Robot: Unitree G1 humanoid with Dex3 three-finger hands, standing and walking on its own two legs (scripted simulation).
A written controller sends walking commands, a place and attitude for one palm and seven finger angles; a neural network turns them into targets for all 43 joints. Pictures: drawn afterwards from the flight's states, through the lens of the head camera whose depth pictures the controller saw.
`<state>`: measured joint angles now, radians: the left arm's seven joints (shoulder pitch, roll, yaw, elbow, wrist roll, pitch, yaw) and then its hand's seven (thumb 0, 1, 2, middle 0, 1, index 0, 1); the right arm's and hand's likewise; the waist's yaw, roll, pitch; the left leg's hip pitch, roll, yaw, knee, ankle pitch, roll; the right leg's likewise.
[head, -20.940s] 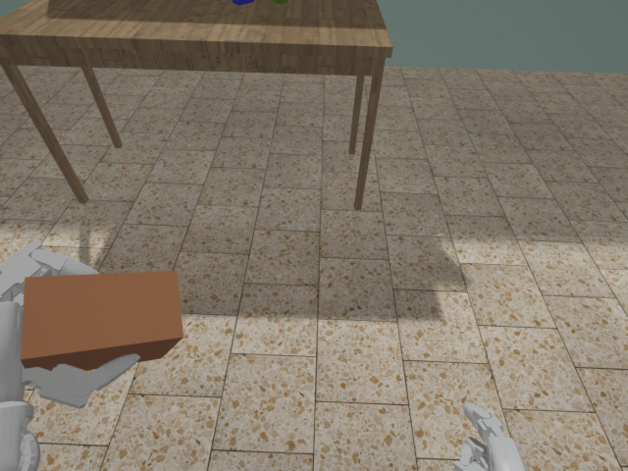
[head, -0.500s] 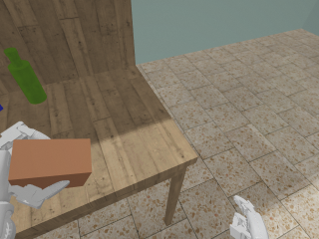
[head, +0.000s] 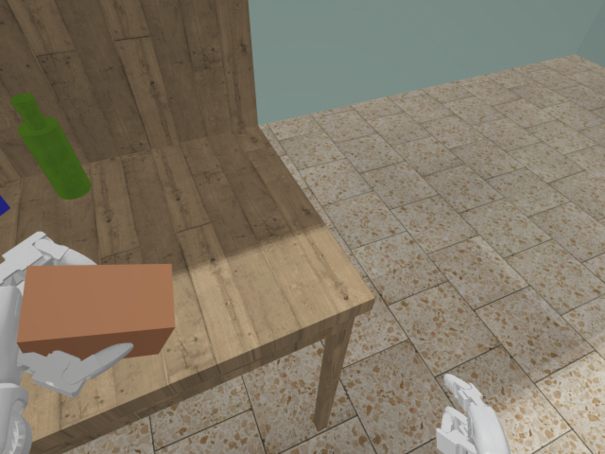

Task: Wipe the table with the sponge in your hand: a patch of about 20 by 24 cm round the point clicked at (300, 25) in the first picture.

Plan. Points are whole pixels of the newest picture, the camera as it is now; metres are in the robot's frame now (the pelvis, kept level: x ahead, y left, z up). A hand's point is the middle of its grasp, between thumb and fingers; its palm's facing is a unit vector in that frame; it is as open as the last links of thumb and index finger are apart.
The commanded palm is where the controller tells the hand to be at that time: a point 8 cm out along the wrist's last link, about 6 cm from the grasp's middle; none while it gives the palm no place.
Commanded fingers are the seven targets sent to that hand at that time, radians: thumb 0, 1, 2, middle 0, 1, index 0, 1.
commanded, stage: shuffle to correct the standing spot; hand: left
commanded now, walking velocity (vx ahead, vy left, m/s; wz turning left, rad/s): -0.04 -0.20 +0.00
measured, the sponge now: (123, 314) +0.22 +0.20 +0.14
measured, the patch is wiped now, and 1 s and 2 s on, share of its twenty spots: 0.00 0.00 0.00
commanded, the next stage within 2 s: come to a stop and stand still in 0.06 s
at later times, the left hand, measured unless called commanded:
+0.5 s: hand (75, 331) +0.20 +0.24 +0.14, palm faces +0.23 -0.90 -0.36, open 10.2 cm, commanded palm +0.15 +0.30 +0.18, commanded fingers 0.00 0.10 1.30 -1.20 -1.60 -1.20 -1.60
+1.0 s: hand (6, 285) +0.24 +0.32 +0.16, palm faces +0.37 -0.86 -0.36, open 10.2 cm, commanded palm +0.18 +0.35 +0.18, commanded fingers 0.00 0.10 1.30 -1.20 -1.60 -1.20 -1.60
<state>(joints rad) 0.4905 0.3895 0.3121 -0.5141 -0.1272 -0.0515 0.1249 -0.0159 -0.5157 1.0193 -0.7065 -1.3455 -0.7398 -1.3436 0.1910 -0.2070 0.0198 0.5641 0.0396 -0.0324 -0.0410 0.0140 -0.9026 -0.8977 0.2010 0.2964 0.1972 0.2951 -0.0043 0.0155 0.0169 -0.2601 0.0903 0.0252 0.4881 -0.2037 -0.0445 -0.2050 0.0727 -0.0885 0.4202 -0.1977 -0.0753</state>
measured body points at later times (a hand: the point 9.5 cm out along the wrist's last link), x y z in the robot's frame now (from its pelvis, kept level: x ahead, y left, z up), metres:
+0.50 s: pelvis -0.02 +0.03 +0.00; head +0.01 +0.04 +0.45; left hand +0.18 +0.29 +0.16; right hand +0.14 -0.22 -0.08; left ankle +0.03 +0.15 -0.74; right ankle +0.02 -0.07 -0.74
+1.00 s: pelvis +0.02 +0.07 +0.00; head +0.04 +0.11 +0.45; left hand +0.21 +0.36 +0.18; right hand +0.21 -0.14 -0.06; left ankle +0.03 +0.15 -0.74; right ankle +0.02 -0.07 -0.74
